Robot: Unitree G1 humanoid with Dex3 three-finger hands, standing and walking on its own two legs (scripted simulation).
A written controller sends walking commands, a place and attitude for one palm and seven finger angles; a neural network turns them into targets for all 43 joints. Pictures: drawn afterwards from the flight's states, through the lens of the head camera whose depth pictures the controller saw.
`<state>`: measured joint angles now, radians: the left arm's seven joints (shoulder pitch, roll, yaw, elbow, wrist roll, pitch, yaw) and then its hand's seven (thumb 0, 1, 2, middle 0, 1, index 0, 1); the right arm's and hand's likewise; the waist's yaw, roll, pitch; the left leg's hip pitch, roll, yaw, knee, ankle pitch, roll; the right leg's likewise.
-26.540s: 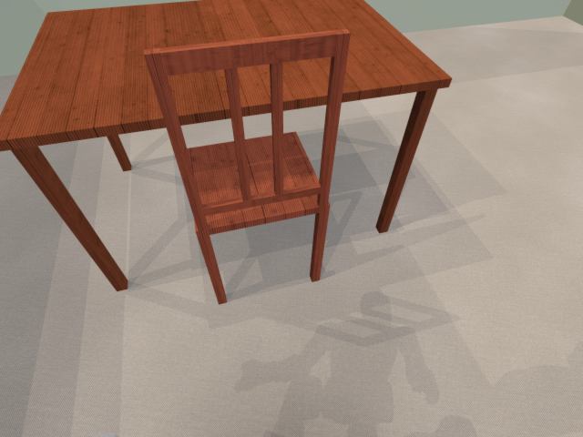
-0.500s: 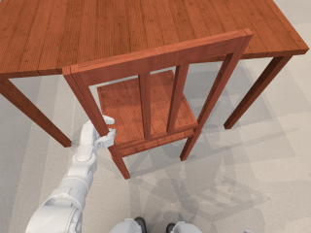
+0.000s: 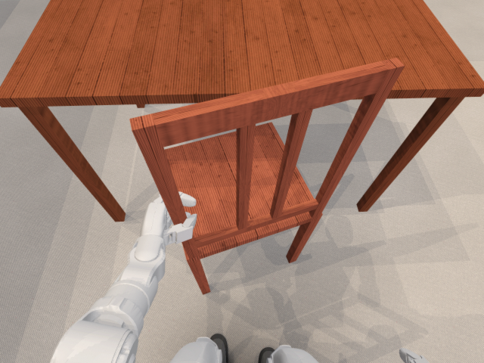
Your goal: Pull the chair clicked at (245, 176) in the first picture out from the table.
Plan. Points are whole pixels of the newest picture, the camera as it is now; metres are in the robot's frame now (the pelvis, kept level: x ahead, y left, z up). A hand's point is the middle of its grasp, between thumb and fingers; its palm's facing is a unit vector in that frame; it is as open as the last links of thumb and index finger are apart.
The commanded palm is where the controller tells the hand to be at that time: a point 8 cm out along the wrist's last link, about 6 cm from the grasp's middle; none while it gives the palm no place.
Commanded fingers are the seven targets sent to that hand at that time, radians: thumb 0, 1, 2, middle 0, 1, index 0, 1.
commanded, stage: step backward, pulling the chair out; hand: left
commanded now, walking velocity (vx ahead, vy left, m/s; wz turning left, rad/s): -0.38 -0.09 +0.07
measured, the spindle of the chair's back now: (243, 187) +0.43 +0.00 -0.04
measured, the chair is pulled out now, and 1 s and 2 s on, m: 0.12 0.20 0.29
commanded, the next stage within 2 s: none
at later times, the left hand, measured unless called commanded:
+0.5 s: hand (185, 239) +0.33 +0.11 -0.06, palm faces +0.03 -0.99 -0.14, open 5.7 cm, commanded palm +0.33 +0.16 -0.07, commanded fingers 0.00 0.90 0.90 -0.50 -1.45 -0.50 -1.45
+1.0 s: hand (178, 277) +0.26 +0.11 -0.07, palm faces -0.06 -0.98 -0.19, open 5.7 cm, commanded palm +0.27 +0.17 -0.06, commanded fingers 0.00 0.90 0.90 -0.50 -1.45 -0.50 -1.45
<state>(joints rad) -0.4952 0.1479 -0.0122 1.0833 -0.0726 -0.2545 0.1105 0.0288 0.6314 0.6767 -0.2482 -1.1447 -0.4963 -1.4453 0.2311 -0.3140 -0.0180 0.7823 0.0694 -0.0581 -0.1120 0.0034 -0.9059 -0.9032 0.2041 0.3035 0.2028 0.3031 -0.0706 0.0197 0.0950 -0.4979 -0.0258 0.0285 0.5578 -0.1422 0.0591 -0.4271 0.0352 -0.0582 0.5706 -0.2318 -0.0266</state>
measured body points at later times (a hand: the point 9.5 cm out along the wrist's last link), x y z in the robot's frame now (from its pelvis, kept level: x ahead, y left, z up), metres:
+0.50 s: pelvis -0.03 +0.00 +0.00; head +0.07 -0.02 +0.44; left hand +0.33 +0.16 -0.05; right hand +0.05 -0.28 -0.13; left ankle -0.07 +0.17 -0.69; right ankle +0.04 -0.10 -0.73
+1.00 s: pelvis -0.10 +0.02 -0.01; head -0.02 -0.01 +0.43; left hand +0.26 +0.17 -0.05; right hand -0.03 -0.22 -0.16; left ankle -0.11 +0.20 -0.72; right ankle +0.04 -0.10 -0.73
